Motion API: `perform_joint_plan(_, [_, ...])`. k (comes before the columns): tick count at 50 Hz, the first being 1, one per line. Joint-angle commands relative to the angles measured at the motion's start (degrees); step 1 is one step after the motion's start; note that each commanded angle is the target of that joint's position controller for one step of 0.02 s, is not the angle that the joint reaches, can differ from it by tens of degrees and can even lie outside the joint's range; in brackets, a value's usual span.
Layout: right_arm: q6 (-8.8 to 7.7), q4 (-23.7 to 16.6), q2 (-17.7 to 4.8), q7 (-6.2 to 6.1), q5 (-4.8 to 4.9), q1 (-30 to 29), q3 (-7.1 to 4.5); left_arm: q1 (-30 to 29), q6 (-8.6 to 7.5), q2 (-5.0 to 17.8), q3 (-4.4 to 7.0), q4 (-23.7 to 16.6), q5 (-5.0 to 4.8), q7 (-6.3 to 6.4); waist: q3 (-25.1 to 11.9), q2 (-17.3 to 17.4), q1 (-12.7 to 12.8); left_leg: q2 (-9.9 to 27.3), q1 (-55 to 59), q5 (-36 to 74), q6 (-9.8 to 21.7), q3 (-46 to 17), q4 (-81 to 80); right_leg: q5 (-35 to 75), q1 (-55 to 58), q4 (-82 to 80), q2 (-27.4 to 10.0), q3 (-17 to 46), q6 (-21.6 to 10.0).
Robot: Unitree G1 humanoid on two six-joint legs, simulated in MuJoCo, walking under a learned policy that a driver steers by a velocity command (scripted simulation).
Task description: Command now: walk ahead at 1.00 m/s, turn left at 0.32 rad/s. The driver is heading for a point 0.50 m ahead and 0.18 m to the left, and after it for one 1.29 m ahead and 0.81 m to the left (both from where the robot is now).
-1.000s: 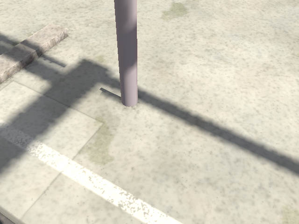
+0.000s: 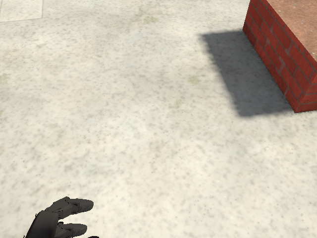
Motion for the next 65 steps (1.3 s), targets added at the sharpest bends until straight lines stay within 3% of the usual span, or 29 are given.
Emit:
perform_joint_plan(1, [-1.62, -4.94, -11.15, -0.17, 0.92, -6.79, -2.16, -4.19, -0.95, 3.03, 0.22, -3.70, -0.57, 0.00, 4.92, 4.86, 5.14, 12.15, -16.94, 33.45, 7.64, -7.88, -7.88, 7.96, 19.39, -8.82, 2.89, -3.84, 0.69])
perform_joint_plan(3, [-0.99, -3.99, -12.55, -0.37, 0.36, -5.33, -2.30, -2.98, -1.00, 5.29, 1.04, -3.08, -0.14, 1.49, 1.70, 5.70, 5.65, 12.56, -8.45, 51.50, 6.73, -7.76, 1.29, 1.54, 22.70, -12.18, 5.72, -4.72, -0.44])
perform_joint_plan(5, [0.01, -3.15, -14.74, -1.01, -0.62, -4.20, -2.72, 12.86, -1.36, 8.84, 2.77, 1.70, 0.38, 3.41, -6.84, 5.27, 13.33, 13.09, -8.16, 56.74, 5.50, -8.18, 23.96, -6.09, 39.78, -15.18, 6.47, -2.83, -1.93])
perform_joint_plan(6, [0.02, -3.94, -12.56, -0.99, -0.69, -5.19, -2.34, 22.02, -1.54, 12.00, 4.15, 3.98, 1.19, 4.62, -12.21, 5.02, 16.91, 10.55, -17.89, 42.65, 5.33, -7.80, 39.04, -13.66, 52.76, -13.52, -0.80, 3.35, -2.62])
perform_joint_plan(7, [-0.21, -6.83, -2.69, -0.76, 0.77, -0.77, -0.37, 25.98, -1.72, 16.32, 5.48, 4.20, 3.54, 5.22, -21.41, -7.90, 12.94, 4.37, -35.01, 1.42, 4.45, -5.25, 60.79, -34.26, 67.39, -16.64, -19.17, 28.68, -6.08])
perform_joint_plan(8, [0.31, -8.27, -5.99, -0.95, 1.97, -0.91, -0.85, 24.87, -0.91, 15.38, 5.78, 3.75, 1.96, 4.74, -26.77, -10.50, 12.35, 2.46, -42.25, -7.69, 5.01, -7.03, 71.05, -42.19, 67.58, -26.73, -23.77, 48.30, -9.16])
perform_joint_plan(10, [1.24, -9.17, -7.17, -0.90, 0.23, -11.59, -1.20, 18.01, -1.22, 7.23, 4.54, 5.36, 0.38, 4.41, -7.00, -0.31, 10.58, 7.96, -47.17, 2.00, 4.49, -6.33, 68.07, -31.16, 50.59, -29.06, -17.69, 29.10, -7.12])
perform_joint_plan(15, [5.49, -12.61, -2.02, 1.75, -2.43, -19.66, -0.48, 18.84, -3.34, 4.06, 4.45, 10.40, -2.05, 3.56, 3.79, -1.30, 5.61, 13.48, -47.74, 2.55, 1.77, -5.39, 60.31, -10.96, 36.25, -37.18, -13.39, 5.28, -4.52])
perform_joint_plan(22, [5.15, -18.68, -3.27, 4.80, -1.40, -32.96, 0.56, 18.27, -4.46, 7.45, 5.03, 12.25, -1.64, 4.15, 7.59, 1.24, 3.96, 8.48, -37.66, 23.20, 5.37, 6.53, 34.89, 17.23, 36.06, -41.01, -7.58, -16.87, -0.50])
perform_joint_plan(24, [4.92, -17.67, -5.21, 4.35, -1.14, -30.54, 0.06, 20.13, -3.45, 10.83, 5.62, 11.83, -1.62, 4.71, 4.14, -0.43, 2.04, 3.74, -32.84, 20.14, 7.29, 9.78, 33.09, 44.22, 43.28, -32.56, -8.13, -18.16, 0.44])
perform_joint_plan(26, [4.86, -14.72, -8.44, 3.30, -1.05, -18.94, -1.31, 18.93, -1.20, 14.87, 6.69, 10.63, -1.05, 5.44, -2.83, -3.57, -4.85, -0.14, -20.38, 11.74, 9.30, 9.90, 33.79, 60.09, 45.35, -14.29, -10.41, -17.40, 0.29])
perform_joint_plan(27, [4.94, -11.47, -11.01, 2.41, -1.24, -7.83, -2.82, 17.18, -0.06, 15.76, 7.06, 9.54, -0.81, 5.45, -8.07, -3.03, -9.78, -1.61, -7.88, 7.22, 10.92, 7.97, 32.50, 57.66, 40.90, 1.35, -11.17, -15.80, -0.21])
perform_joint_plan(28, [5.32, -8.62, -13.83, 0.91, -1.30, -1.46, -4.55, 17.64, 0.34, 14.08, 6.80, 9.74, -0.26, 4.87, -9.99, 1.49, -10.87, -1.26, 4.39, 2.90, 12.34, 2.87, 29.66, 31.41, 30.56, 21.40, -7.12, -15.26, 1.09])
perform_joint_plan(29, [6.07, -9.09, -18.43, -0.10, -0.30, -7.29, -5.52, 17.50, -0.18, 4.46, 4.32, 7.41, 0.50, 3.96, -3.70, 16.41, -3.63, 8.53, 5.41, 8.41, 14.37, -14.88, 27.04, -25.71, 12.52, 44.51, 3.19, -13.35, 3.00])
perform_joint_plan(30, [6.69, -12.30, -23.90, 0.13, -1.91, -9.48, -6.61, 19.63, -1.50, 6.49, 4.15, 0.05, -0.97, 3.91, -16.90, 19.28, 0.06, 17.64, 21.11, -1.79, 25.94, -45.47, 13.15, -28.96, -5.05, 53.74, 7.10, -0.45, 4.62])
perform_joint_plan(31, [6.60, -13.18, -20.87, -0.42, -1.73, -9.63, -6.50, 14.18, -3.01, 8.95, 3.88, -0.22, -0.32, 4.10, -13.15, 7.03, -1.58, 19.23, 17.50, -7.47, 23.64, -49.61, 5.10, -23.59, -8.86, 49.41, 2.91, 4.24, 3.94])
perform_joint_plan(33, [5.17, -11.34, -15.76, -1.20, -1.24, -12.39, -5.24, 11.31, -3.29, 8.16, 3.23, 0.26, 0.17, 4.39, -1.22, -2.45, 3.46, 14.95, -1.08, 1.07, 19.59, -39.85, 4.32, -20.18, -3.30, 37.62, -1.19, 4.22, 4.31])
perform_joint_plan(36, [2.85, -11.85, -12.27, -1.31, -0.54, -15.06, -3.62, 12.84, 0.31, 6.90, 2.71, 0.44, 1.58, 4.13, 1.95, -2.68, 8.11, 9.39, -17.63, 9.83, 18.59, -28.98, 2.90, -23.18, 6.12, 26.12, -3.84, 3.75, 6.85])
perform_joint_plan(41, [1.52, -12.03, -12.95, -0.30, -0.34, -13.53, -4.36, -1.73, 0.72, 3.15, 0.97, -5.79, -0.38, 2.68, 5.19, 1.71, 3.65, 2.83, -25.38, 18.43, 14.00, -22.02, -0.15, 0.66, 14.05, -1.10, -1.23, -0.55, 7.11])
perform_joint_plan(45, [1.64, -11.31, -14.05, -0.41, 0.16, -11.35, -5.10, -3.34, 0.28, 5.34, 1.58, -6.81, -1.29, 2.93, 2.34, 4.50, 1.73, 5.14, -16.32, 29.39, 10.21, -24.58, 4.12, 5.81, 21.10, -12.48, 1.94, 0.34, 5.08])
perform_joint_plan(47, [1.81, -11.59, -16.27, -0.80, -0.34, -12.56, -5.59, 4.83, 0.05, 9.19, 3.24, -4.48, -1.37, 3.96, -3.31, 4.70, 5.68, 4.84, -11.62, 43.59, 7.47, -25.08, 15.23, -2.18, 31.16, -13.95, 5.02, 0.67, 4.14])
perform_joint_plan(48, [1.77, -11.92, -18.16, -0.59, -0.71, -14.94, -5.89, 14.81, -0.21, 11.54, 4.50, -2.26, -1.58, 4.78, -8.46, 4.16, 12.00, 3.59, -13.36, 46.34, 6.14, -23.79, 27.57, -7.05, 41.64, -13.91, 4.99, 0.00, 3.61])
perform_joint_plan(49, [1.16, -12.85, -15.46, -0.37, -1.13, -17.63, -5.09, 27.52, -0.40, 14.50, 5.94, 0.44, -0.93, 6.04, -14.23, 3.04, 18.27, 1.24, -21.53, 39.46, 5.12, -21.50, 43.68, -15.52, 55.93, -11.80, -0.12, 3.70, 2.51])
perform_joint_plan(50, [0.68, -15.23, -4.68, -0.71, -0.64, -16.62, -2.32, 34.58, -0.74, 18.01, 6.81, 1.87, 1.48, 6.84, -19.58, -12.07, 17.21, -4.49, -36.89, -8.73, 4.84, -15.77, 63.36, -37.30, 68.85, -17.02, -16.66, 23.95, 0.65])
perform_joint_plan(51, [1.12, -18.12, -5.04, -0.78, 1.22, -10.81, -1.06, 26.44, -0.45, 19.80, 7.48, 0.68, 1.42, 5.97, -23.60, -24.26, 9.44, -3.92, -46.89, -11.92, 4.59, -11.11, 72.21, -47.76, 67.56, -30.63, -24.59, 54.69, -3.86])
perform_joint_plan(52, [2.37, -15.78, -9.35, -1.13, -0.74, -15.73, -1.50, 18.35, -0.04, 12.62, 6.47, -1.17, 0.93, 5.61, -12.79, -10.09, 9.49, 1.43, -49.50, -4.35, 4.57, -9.31, 73.03, -52.98, 57.46, -31.89, -20.72, 46.67, -4.25])
perform_joint_plan(54, [3.65, -15.91, -10.10, 0.63, -2.02, -20.77, -1.84, 16.70, 0.22, 7.65, 5.23, 0.88, 0.73, 5.17, -3.76, 0.68, 8.68, 5.67, -47.01, 0.63, 3.37, -6.76, 68.04, -32.66, 45.02, -30.64, -15.51, 26.32, -2.86])
perform_joint_plan(59, [6.35, -21.39, -5.11, 3.31, -2.43, -28.07, 0.14, 21.78, -2.37, 5.10, 4.43, 7.83, -1.47, 3.68, 2.46, -1.84, 6.03, 10.34, -50.25, 5.82, 2.45, -5.12, 64.55, -7.64, 37.90, -34.76, -12.33, 4.21, -0.38])
perform_joint_plan(65, [5.34, -24.75, -4.52, 4.69, -2.46, -39.16, 1.84, 25.60, -3.55, 7.59, 4.48, 11.43, -0.77, 3.51, 9.20, 1.90, 6.38, 6.12, -42.32, 17.15, 4.70, 2.90, 38.42, 11.44, 34.89, -42.80, -8.10, -11.97, 0.33])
